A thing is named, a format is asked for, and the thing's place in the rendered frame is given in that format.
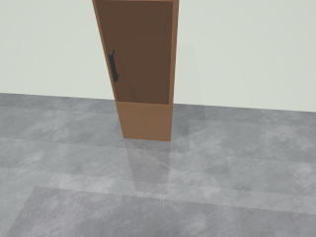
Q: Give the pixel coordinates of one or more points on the cupboard door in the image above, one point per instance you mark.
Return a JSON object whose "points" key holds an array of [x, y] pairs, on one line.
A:
{"points": [[140, 33]]}

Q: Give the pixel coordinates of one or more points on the handle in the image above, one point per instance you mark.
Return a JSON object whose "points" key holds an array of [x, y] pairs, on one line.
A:
{"points": [[113, 65]]}

